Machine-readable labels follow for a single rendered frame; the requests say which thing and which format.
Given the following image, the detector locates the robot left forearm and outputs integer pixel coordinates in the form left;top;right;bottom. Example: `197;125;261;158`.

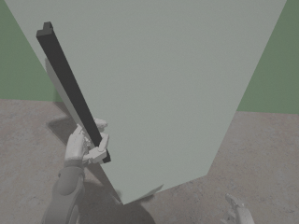
39;166;85;224

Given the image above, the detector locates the robot left hand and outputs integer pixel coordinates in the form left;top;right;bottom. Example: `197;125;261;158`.
64;118;109;171

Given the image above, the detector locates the fridge door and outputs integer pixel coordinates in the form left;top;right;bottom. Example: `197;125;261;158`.
5;0;287;205

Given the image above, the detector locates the handle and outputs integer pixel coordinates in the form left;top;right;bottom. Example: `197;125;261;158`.
36;21;111;163

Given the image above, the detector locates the robot right hand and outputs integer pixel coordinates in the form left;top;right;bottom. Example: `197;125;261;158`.
220;193;255;224

